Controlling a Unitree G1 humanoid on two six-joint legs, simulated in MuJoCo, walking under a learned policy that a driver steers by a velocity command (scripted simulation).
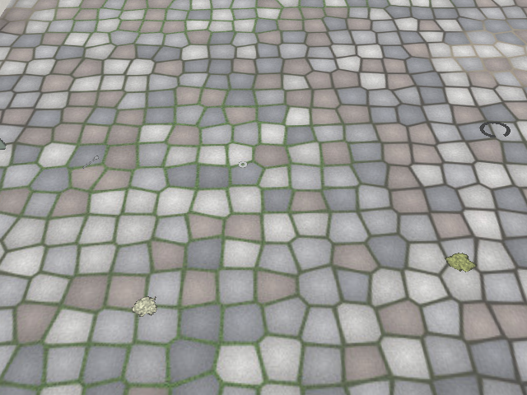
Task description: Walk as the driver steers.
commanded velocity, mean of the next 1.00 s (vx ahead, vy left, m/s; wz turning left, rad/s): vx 0.50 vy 0.00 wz -0.52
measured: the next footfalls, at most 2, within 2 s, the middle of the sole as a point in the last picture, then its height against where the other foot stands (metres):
right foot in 0.48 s outside the picture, level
left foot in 0.94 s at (317, 346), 0.12 m lower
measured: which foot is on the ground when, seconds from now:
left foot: down 0.00-0.52, up 0.54-0.92, down 0.94-1.00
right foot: up 0.00-0.46, down 0.48-0.96, up 0.98-1.00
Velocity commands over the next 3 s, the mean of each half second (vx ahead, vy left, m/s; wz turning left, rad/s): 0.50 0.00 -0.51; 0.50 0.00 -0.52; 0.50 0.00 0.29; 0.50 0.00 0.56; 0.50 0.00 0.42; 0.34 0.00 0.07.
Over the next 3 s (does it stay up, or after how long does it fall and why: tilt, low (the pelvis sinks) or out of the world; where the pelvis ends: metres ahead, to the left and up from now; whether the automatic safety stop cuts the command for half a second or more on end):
stays up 1.47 -0.27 -0.13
